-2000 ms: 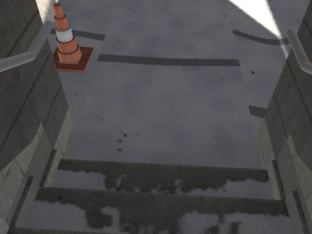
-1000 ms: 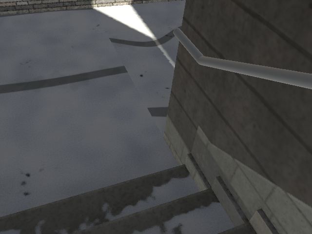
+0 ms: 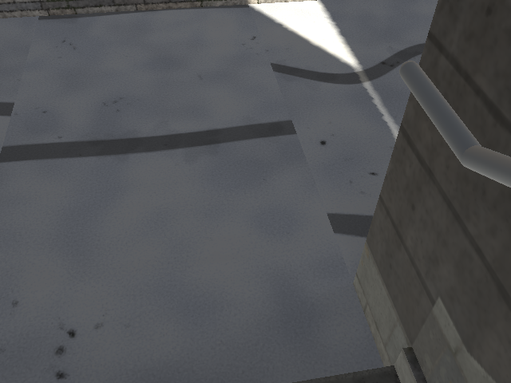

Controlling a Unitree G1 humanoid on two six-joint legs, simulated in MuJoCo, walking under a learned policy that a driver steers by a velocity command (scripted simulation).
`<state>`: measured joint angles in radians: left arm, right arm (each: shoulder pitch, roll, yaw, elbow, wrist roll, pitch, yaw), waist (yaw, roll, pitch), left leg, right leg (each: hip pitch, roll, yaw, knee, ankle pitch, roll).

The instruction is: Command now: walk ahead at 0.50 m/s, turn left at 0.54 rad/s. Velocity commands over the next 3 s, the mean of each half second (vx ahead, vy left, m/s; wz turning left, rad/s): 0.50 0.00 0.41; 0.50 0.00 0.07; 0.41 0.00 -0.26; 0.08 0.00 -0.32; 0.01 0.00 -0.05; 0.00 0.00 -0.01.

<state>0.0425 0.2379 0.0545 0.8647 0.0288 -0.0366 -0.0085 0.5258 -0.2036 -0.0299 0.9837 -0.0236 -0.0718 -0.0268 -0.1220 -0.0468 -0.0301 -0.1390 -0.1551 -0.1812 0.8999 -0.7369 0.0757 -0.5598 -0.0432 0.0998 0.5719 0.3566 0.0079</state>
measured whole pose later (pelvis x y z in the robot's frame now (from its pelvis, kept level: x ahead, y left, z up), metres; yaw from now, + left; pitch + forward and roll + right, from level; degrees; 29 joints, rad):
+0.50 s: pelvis +0.24 -0.07 -0.14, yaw +11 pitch -1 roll +0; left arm 0.64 0.18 0.04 1.03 -0.01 -0.11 0.03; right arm 0.09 -0.24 -0.06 0.95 -0.06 -0.01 0.02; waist 0.05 0.03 -0.01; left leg -0.72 -0.03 -0.19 0.91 0.35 0.08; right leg -0.20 0.04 -0.14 0.79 -0.59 -0.09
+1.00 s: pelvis +0.52 +0.02 -0.28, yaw +13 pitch -1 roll +1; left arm 0.21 0.22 0.06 1.00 0.04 -0.01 -0.01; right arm 0.48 -0.20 -0.04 1.09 -0.02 -0.08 -0.01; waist 0.00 -0.05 0.03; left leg -0.18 -0.10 0.06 0.57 -0.36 0.11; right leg -0.73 -0.09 0.08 1.10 -0.05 -0.02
